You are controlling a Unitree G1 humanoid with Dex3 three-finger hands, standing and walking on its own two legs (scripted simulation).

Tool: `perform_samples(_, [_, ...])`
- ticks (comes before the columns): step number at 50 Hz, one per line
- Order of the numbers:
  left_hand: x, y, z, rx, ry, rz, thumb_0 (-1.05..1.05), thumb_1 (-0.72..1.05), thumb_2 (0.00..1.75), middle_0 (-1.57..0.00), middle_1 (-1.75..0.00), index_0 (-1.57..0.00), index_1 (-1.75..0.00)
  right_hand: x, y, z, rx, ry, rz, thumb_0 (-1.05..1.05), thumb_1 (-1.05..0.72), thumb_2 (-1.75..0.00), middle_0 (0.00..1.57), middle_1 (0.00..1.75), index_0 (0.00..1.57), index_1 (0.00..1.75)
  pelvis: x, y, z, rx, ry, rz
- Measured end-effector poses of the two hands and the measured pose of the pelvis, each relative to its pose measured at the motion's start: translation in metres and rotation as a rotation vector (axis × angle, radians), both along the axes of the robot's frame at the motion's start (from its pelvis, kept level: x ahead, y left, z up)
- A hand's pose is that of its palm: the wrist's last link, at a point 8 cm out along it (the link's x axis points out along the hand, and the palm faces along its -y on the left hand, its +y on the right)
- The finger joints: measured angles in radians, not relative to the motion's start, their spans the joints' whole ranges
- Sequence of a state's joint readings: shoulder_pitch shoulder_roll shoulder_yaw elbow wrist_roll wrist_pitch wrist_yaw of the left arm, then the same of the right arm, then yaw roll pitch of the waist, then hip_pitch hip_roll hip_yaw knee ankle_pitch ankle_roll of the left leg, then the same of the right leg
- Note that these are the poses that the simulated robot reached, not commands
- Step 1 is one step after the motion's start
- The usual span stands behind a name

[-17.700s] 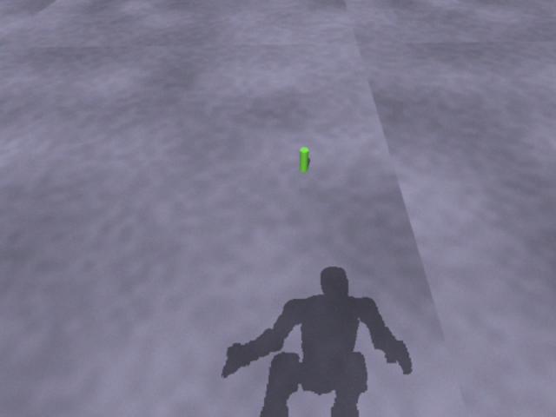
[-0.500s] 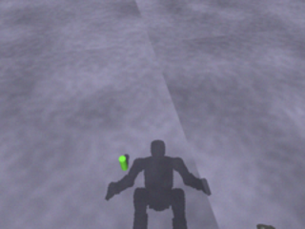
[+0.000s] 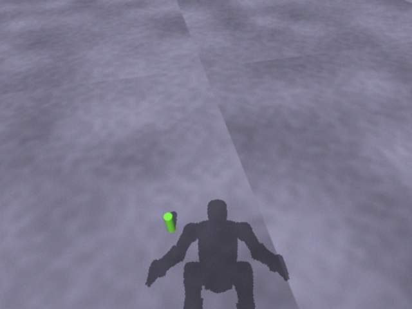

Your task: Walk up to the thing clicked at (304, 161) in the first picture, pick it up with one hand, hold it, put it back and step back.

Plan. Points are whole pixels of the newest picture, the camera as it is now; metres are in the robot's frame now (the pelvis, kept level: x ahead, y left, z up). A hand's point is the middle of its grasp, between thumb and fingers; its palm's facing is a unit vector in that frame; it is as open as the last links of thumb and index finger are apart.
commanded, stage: stand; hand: left
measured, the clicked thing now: (169, 222) +0.66 +0.24 -0.71
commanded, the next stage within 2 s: walk up in 0.40 s
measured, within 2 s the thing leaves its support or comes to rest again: neither
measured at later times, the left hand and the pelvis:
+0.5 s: hand out of the picture +0.09 +0.25 -0.15, palm faces +0.00 -0.94 -0.33, open 7.4 cm; pelvis +0.02 +0.00 +0.00, yaw +0 degrees
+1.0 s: hand (97, 277) +0.24 +0.29 -0.15, palm faces -0.09 -0.93 -0.35, open 7.4 cm; pelvis +0.15 +0.02 -0.01, yaw -1 degrees
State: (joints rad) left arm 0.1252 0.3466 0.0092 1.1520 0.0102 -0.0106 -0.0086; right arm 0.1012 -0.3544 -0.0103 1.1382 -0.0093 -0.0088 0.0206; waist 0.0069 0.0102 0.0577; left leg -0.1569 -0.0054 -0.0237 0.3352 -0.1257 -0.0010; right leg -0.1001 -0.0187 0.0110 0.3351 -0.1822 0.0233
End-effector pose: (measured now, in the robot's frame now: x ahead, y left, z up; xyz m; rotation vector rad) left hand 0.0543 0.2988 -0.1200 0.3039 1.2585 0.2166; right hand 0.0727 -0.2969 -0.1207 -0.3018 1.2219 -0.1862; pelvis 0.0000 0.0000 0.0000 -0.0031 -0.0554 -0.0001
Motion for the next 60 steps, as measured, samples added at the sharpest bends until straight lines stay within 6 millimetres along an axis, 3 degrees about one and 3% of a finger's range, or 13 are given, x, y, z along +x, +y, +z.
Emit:
perform_samples(9, [-0.013, -0.004, -0.003, -0.001, 0.043, 0.001, 0.00, 0.90, 0.90, -0.20, -0.30, -0.20, -0.30, -0.019, -0.006, -0.003, -0.004, 0.053, -0.018, 0.01, -0.90, -0.90, 0.20, 0.30, 0.20, 0.30, 0.001, -0.003, 0.000, -0.002, 0.006, -0.002])
perform_samples(23, [0.021, -0.005, 0.002, -0.019, -0.049, -0.022, 0.00, 0.90, 0.90, -0.20, -0.30, -0.20, -0.30, -0.002, -0.005, 0.003, 0.002, 0.003, -0.006, 0.01, -0.90, -0.90, 0.20, 0.30, 0.20, 0.30, 0.011, -0.002, 0.000, -0.003, 0.010, -0.002])
perform_samples(29, [0.018, 0.019, 0.000, 0.006, -0.075, 0.014, 0.00, 0.90, 0.90, -0.20, -0.30, -0.20, -0.30, 0.020, -0.012, 0.005, -0.042, -0.008, 0.025, 0.01, -0.90, -0.90, 0.20, 0.30, 0.20, 0.30, 0.029, 0.008, -0.008, -0.024, 0.010, 0.013])
perform_samples(35, [0.021, 0.055, -0.014, 0.020, 0.023, 0.029, 0.00, 0.90, 0.90, -0.20, -0.30, -0.20, -0.30, 0.048, 0.001, 0.014, -0.089, -0.068, 0.029, 0.01, -0.90, -0.90, 0.20, 0.30, 0.20, 0.30, 0.060, 0.031, -0.016, -0.005, 0.004, 0.008])
perform_samples(42, [0.076, 0.062, -0.005, 0.008, 0.015, -0.033, 0.00, 0.90, 0.90, -0.20, -0.30, -0.20, -0.30, 0.053, 0.013, 0.026, -0.088, -0.033, -0.012, 0.01, -0.90, -0.90, 0.20, 0.30, 0.20, 0.30, 0.099, 0.036, -0.006, 0.003, 0.001, -0.005])
perform_samples(49, [0.163, 0.043, 0.003, 0.002, -0.065, -0.108, 0.00, 0.90, 0.90, -0.20, -0.30, -0.20, -0.30, 0.069, 0.009, 0.012, -0.053, 0.008, -0.038, 0.01, -0.90, -0.90, 0.20, 0.30, 0.20, 0.30, 0.142, 0.028, -0.010, 0.018, -0.011, -0.019])
perform_samples(55, [0.242, 0.015, 0.004, 0.031, -0.200, -0.136, 0.00, 0.90, 0.90, -0.20, -0.30, -0.20, -0.30, 0.112, -0.010, -0.020, -0.025, 0.016, -0.037, 0.01, -0.90, -0.90, 0.20, 0.30, 0.20, 0.30, 0.187, 0.005, -0.030, 0.005, -0.014, -0.008])
perform_samples(60, [0.266, -0.001, 0.015, 0.014, -0.258, -0.110, 0.00, 0.90, 0.90, -0.20, -0.30, -0.20, -0.30, 0.164, -0.013, -0.017, -0.011, -0.018, 0.011, 0.01, -0.90, -0.90, 0.20, 0.30, 0.20, 0.30, 0.212, 0.001, -0.023, 0.001, -0.020, -0.001])
